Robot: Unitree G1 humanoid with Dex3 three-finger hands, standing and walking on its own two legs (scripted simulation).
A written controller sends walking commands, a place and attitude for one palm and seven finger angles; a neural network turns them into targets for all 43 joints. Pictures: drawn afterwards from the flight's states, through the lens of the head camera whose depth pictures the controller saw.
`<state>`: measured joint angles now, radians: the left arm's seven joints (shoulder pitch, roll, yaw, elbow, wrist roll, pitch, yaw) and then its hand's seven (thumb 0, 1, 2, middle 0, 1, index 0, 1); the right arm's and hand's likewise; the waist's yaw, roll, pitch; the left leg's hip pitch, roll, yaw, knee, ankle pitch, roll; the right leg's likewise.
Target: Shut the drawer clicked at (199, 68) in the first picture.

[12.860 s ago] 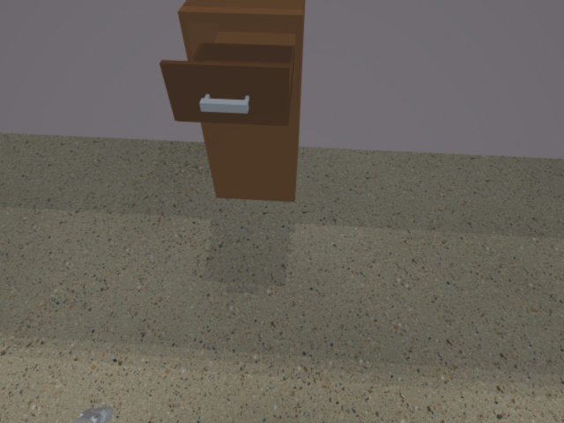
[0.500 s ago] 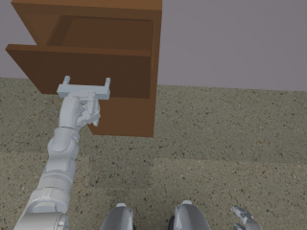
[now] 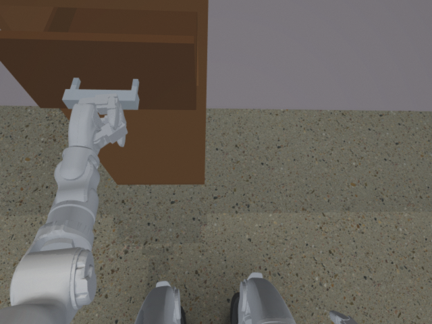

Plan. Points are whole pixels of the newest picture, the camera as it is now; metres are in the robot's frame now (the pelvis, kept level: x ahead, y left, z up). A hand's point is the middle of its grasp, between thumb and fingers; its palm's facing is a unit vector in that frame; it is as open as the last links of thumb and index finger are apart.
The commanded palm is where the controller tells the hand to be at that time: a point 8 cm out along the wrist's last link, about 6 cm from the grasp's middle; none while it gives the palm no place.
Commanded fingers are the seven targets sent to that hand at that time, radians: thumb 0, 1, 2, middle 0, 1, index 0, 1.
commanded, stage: push the drawer shut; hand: left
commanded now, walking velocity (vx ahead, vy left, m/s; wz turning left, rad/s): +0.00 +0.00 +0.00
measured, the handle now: (104, 91) +0.54 +0.20 +0.05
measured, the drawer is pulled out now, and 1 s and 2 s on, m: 0.08 0.00 0.00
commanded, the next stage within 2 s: pull the fist back off the drawer in 0.90 s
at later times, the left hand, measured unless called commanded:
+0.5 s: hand (126, 99) +0.52 +0.15 +0.05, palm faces -0.03 -1.00 -0.05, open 3.1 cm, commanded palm +0.51 +0.20 +0.05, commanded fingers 0.00 0.90 0.90 -1.40 -1.60 -1.40 -1.60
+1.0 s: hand (122, 89) +0.55 +0.17 +0.05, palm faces -0.02 -1.00 -0.06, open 2.9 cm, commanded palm +0.57 +0.19 +0.05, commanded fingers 0.00 0.90 0.90 -1.40 -1.60 -1.40 -1.60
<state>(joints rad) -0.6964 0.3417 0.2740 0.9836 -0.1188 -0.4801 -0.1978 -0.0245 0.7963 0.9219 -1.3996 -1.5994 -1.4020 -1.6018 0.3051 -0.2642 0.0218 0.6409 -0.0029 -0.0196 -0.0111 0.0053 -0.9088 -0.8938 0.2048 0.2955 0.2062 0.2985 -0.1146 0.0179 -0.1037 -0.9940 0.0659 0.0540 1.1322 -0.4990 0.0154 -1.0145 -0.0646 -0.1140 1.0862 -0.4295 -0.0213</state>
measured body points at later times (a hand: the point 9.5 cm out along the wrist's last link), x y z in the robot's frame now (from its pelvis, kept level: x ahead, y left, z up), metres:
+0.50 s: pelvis +0.00 +0.00 -0.01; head +0.15 +0.02 +0.41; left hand +0.52 +0.21 +0.06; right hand +0.00 -0.26 -0.12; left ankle +0.02 +0.11 -0.65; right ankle +0.05 -0.11 -0.65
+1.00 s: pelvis -0.01 +0.01 -0.02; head +0.16 +0.04 +0.39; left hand +0.54 +0.22 +0.05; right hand -0.03 -0.25 -0.12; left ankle +0.02 +0.11 -0.65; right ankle +0.05 -0.11 -0.65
